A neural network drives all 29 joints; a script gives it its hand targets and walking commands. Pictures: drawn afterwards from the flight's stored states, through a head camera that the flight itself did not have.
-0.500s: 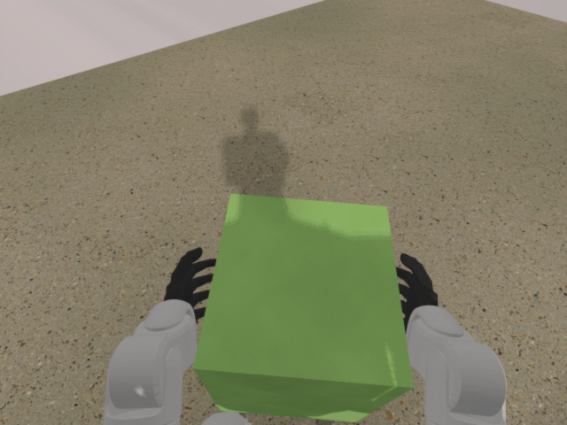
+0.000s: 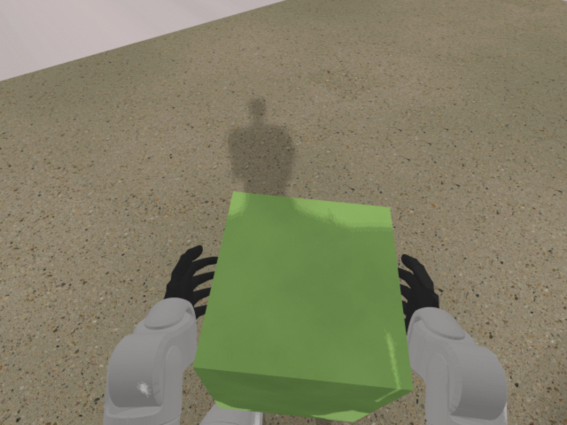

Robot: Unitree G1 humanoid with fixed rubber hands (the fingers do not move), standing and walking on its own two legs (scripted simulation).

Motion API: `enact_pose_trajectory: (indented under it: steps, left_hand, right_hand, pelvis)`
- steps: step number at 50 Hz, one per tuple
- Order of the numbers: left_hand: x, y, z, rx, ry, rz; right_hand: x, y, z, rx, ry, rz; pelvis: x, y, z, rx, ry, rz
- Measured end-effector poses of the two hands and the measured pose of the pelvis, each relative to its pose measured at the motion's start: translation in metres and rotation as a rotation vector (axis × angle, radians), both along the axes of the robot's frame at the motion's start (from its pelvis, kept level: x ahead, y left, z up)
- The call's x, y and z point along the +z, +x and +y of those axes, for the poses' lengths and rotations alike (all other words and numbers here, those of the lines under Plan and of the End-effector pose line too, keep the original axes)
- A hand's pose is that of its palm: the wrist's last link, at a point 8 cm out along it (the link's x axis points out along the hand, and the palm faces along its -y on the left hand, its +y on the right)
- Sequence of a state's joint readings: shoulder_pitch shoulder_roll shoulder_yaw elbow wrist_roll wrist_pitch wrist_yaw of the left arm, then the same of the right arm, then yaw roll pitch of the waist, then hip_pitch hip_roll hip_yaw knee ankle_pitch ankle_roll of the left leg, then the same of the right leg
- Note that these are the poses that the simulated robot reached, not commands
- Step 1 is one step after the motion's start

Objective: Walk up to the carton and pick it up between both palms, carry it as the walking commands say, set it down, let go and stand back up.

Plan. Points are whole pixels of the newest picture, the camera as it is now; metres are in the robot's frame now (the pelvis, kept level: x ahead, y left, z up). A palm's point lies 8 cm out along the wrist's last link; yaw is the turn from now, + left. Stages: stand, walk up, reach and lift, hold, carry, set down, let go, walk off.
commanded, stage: carry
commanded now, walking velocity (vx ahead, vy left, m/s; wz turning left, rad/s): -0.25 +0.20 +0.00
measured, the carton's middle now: (297, 315) +0.26 +0.00 +0.02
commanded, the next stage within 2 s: none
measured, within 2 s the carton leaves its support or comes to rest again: neither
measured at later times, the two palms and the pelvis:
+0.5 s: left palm out of the picture +0.05 +0.26 +0.08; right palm out of the picture +0.05 -0.03 +0.07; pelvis -0.19 +0.12 +0.00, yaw +0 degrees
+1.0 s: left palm out of the picture -0.11 +0.37 +0.09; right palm out of the picture -0.11 +0.08 +0.08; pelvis -0.35 +0.23 +0.01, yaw -1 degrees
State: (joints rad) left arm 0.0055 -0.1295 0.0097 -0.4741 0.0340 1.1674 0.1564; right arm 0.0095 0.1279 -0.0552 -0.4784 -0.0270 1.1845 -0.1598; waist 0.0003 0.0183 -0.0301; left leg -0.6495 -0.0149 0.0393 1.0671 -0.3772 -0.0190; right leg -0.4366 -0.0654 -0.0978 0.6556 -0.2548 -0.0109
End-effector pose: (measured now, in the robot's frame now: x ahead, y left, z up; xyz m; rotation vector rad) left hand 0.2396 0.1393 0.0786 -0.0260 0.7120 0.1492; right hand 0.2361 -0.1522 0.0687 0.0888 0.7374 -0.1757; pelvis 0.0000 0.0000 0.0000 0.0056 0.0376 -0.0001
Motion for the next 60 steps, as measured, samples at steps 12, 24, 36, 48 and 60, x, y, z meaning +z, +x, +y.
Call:
enact_pose_trajectory:
  steps: [12,24,36,48,60]
  left_hand:
    - [-0.004,-0.089,0.076,0.01,-0.054,-0.023]
    - [0.004,-0.184,0.12,0.016,-0.004,-0.014]
    - [-0.002,-0.26,0.182,-0.026,-0.052,-0.04]
    - [0.009,-0.344,0.234,0.043,-0.032,-0.045]
    - [0.002,-0.389,0.245,-0.055,-0.033,-0.055]
  right_hand:
    - [0.015,-0.084,0.076,0.014,-0.061,-0.022]
    - [0.002,-0.18,0.12,0.021,0.002,-0.014]
    - [0.015,-0.263,0.183,-0.02,-0.051,-0.039]
    - [0.015,-0.332,0.234,0.046,-0.027,-0.045]
    - [0.015,-0.401,0.245,-0.045,-0.042,-0.054]
  pelvis:
    - [0.0,-0.094,0.069,0.0,-0.012,0.007]
    - [0.0,-0.184,0.115,-0.004,-0.011,0.008]
    - [-0.001,-0.27,0.186,0.0,0.014,0.013]
    - [0.002,-0.339,0.222,-0.018,-0.022,0.026]
    - [-0.009,-0.39,0.253,-0.015,-0.044,-0.044]
